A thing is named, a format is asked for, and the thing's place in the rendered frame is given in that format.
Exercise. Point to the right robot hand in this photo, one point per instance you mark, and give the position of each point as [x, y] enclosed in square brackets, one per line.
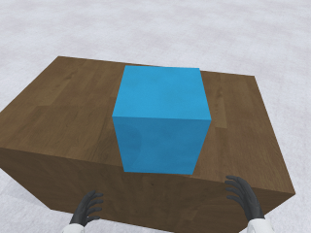
[247, 198]

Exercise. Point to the left robot hand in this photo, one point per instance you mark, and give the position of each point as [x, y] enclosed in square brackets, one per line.
[80, 216]

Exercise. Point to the right robot forearm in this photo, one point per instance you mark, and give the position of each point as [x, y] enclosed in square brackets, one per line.
[260, 225]

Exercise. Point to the carton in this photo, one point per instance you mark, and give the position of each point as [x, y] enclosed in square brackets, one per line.
[161, 118]

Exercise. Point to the left robot forearm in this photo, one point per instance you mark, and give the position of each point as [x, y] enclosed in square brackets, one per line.
[73, 228]

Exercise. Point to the pedestal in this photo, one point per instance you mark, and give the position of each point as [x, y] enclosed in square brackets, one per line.
[58, 141]

